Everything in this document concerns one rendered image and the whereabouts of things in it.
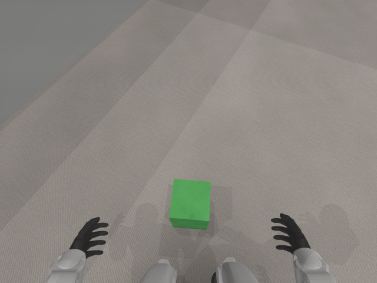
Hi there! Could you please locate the left robot hand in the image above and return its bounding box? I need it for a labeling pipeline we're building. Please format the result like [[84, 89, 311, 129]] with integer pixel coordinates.
[[70, 217, 108, 259]]

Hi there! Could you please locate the left robot forearm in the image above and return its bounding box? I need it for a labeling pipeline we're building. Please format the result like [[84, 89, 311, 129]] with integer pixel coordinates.
[[44, 249, 86, 283]]

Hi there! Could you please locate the carton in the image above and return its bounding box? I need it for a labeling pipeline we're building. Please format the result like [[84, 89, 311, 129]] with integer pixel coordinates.
[[169, 179, 211, 230]]

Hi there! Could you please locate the left robot shin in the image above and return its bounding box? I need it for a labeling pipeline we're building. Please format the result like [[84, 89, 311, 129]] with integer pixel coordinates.
[[158, 259, 170, 265]]

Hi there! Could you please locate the right robot hand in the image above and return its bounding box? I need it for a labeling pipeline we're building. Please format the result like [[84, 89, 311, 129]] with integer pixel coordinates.
[[271, 213, 311, 254]]

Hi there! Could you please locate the right robot forearm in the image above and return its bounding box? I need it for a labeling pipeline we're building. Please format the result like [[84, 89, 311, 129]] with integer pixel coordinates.
[[293, 248, 337, 283]]

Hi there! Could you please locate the right robot thigh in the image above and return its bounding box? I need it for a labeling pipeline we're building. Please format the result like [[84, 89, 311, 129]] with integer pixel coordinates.
[[216, 262, 259, 283]]

